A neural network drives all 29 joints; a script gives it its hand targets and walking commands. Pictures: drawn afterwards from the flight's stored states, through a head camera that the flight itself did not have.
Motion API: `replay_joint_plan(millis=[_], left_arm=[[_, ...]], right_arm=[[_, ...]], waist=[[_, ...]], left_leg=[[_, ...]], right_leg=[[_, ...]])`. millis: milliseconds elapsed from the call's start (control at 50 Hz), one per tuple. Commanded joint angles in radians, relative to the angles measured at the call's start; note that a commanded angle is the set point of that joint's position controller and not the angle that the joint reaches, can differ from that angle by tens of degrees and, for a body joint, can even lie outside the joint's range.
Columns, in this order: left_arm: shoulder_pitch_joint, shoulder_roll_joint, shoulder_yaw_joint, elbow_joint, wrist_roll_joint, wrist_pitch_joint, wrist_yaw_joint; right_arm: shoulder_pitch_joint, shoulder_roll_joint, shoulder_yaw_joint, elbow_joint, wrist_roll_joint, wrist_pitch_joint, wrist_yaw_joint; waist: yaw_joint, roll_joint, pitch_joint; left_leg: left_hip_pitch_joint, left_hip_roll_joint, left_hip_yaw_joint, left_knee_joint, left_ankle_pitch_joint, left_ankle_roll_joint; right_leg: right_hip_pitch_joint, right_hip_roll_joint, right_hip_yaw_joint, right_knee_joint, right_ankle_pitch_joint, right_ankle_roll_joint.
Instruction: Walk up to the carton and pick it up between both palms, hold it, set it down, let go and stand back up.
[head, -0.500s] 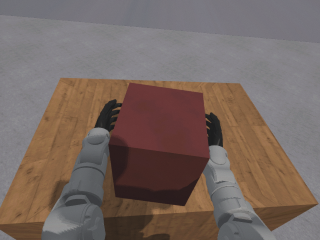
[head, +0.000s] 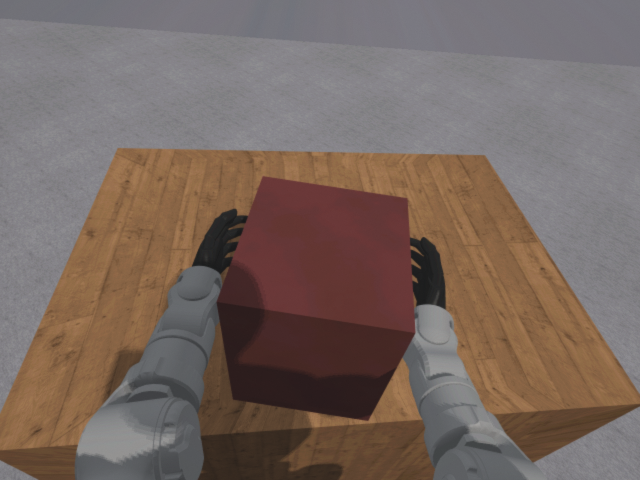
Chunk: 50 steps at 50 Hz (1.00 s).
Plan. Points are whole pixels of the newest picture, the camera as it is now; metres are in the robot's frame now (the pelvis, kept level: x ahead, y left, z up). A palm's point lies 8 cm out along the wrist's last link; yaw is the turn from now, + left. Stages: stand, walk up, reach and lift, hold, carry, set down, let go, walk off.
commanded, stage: set down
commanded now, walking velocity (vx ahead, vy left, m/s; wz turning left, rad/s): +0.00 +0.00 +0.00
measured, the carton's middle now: (317, 302) +0.38 -0.01 +0.01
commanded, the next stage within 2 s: none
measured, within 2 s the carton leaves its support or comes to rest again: rests again in 0.44 s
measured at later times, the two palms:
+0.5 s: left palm (210, 284) +0.40 +0.14 +0.03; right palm (421, 316) +0.35 -0.15 +0.03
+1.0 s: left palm (209, 286) +0.40 +0.14 +0.03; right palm (419, 318) +0.35 -0.15 +0.02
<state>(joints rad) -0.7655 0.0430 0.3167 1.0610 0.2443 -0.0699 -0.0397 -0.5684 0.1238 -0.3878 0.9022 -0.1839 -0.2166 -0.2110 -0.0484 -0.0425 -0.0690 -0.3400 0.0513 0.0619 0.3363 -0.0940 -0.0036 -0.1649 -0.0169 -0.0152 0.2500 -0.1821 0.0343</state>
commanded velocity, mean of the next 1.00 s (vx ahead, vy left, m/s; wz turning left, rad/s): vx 0.00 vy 0.00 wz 0.00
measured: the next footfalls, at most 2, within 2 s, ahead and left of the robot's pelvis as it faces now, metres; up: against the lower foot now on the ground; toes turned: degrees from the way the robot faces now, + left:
none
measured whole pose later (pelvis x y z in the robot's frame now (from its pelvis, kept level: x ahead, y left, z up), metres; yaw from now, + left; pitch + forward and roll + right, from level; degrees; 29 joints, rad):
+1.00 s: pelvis -0.01 +0.00 +0.00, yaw +0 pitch +10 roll -2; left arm -0.82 0.05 0.37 1.25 0.31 -0.28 -0.01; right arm -0.61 0.15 -0.59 1.03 -0.35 -0.41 -0.18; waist -0.03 -0.04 -0.08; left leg -0.47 0.06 0.06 0.37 -0.08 0.00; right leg -0.30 -0.01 -0.01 0.29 -0.17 0.03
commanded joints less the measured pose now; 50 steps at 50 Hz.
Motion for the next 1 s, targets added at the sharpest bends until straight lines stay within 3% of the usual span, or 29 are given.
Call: replay_joint_plan(millis=[0,180,280,460,540,980], left_arm=[[-0.625,-0.669,-0.306,-0.080,0.003,-0.083,-0.142],[-0.649,-0.656,-0.277,-0.013,0.014,-0.141,-0.139],[-0.637,-0.644,-0.255,0.021,0.030,-0.169,-0.132],[-0.649,-0.642,-0.252,0.046,0.040,-0.225,-0.119],[-0.642,-0.643,-0.264,0.052,0.045,-0.247,-0.108],[-0.589,-0.477,-0.118,0.119,0.118,-0.260,-0.080]], right_arm=[[-0.776,0.602,0.392,-0.165,-0.066,-0.110,0.131],[-0.770,0.612,0.350,-0.096,-0.102,-0.145,0.135],[-0.774,0.609,0.332,-0.079,-0.119,-0.176,0.142],[-0.758,0.611,0.287,-0.033,-0.164,-0.220,0.150],[-0.740,0.600,0.268,-0.006,-0.179,-0.237,0.155],[-0.655,0.477,0.091,0.096,-0.269,-0.238,0.161]], waist=[[-0.009,0.094,-0.599],[-0.007,0.087,-0.599],[0.014,0.088,-0.613],[0.006,0.093,-0.654],[0.003,0.122,-0.688],[0.011,0.098,-0.560]], left_leg=[[0.446,-0.027,0.028,0.064,0.353,-0.040],[0.398,-0.026,0.030,0.064,0.304,-0.033],[0.386,-0.021,0.034,0.069,0.310,-0.033],[0.375,-0.015,0.032,0.080,0.305,-0.036],[0.398,-0.011,0.027,0.097,0.345,-0.050],[0.359,-0.010,0.049,0.060,0.225,-0.040]], right_leg=[[0.032,0.042,-0.058,0.019,0.475,-0.003],[0.012,0.034,-0.054,0.028,0.439,-0.004],[-0.005,0.037,-0.056,0.030,0.419,-0.010],[-0.040,0.037,-0.059,0.038,0.399,-0.018],[-0.074,0.043,-0.064,0.037,0.385,-0.030],[-0.119,0.041,-0.073,0.013,0.236,-0.026]])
